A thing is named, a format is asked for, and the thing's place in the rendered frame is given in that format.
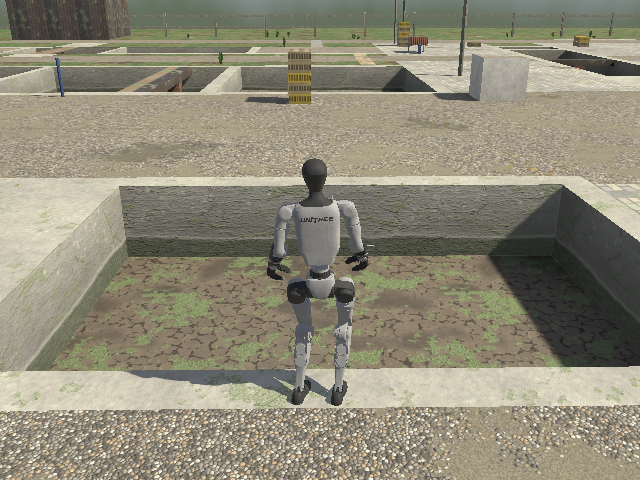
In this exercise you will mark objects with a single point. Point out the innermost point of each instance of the right robot upper arm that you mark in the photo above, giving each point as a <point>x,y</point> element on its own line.
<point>348,211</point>

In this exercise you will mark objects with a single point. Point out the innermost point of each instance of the left robot upper arm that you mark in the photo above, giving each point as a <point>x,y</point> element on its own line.
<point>285,214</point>

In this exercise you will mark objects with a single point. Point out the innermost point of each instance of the right robot forearm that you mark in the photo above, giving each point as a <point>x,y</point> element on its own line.
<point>362,256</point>

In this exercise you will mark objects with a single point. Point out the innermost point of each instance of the robot right hand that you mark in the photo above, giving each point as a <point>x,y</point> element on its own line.
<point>361,266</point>

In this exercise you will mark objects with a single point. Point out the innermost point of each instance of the robot left hand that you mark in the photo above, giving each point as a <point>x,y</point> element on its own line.
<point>275,276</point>

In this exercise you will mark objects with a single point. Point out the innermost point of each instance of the left robot thigh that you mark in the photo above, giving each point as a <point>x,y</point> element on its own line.
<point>297,296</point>

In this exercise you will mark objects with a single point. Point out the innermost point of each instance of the left robot forearm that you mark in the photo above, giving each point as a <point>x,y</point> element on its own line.
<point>274,262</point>

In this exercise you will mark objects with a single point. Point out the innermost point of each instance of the robot head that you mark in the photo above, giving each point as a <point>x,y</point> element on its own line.
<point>314,172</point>

